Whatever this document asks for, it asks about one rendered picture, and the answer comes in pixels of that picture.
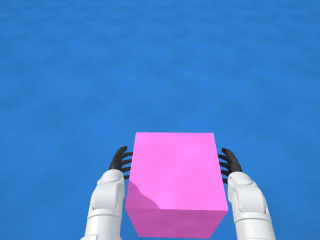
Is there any robot left hand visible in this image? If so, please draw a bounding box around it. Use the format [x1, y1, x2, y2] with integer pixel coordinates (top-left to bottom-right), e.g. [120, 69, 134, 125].
[108, 146, 133, 180]

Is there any left robot forearm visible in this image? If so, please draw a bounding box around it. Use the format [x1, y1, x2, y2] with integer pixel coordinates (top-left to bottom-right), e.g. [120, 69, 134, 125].
[80, 169, 125, 240]

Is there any robot right hand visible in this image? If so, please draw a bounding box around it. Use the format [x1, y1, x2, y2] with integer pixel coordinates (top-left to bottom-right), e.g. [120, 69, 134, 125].
[217, 148, 243, 184]

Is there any right robot forearm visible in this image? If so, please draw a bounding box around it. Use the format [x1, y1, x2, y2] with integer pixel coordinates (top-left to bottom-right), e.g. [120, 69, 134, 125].
[227, 171, 276, 240]

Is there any carton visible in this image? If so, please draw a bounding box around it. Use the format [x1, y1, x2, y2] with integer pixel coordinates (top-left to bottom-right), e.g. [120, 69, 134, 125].
[125, 132, 229, 239]

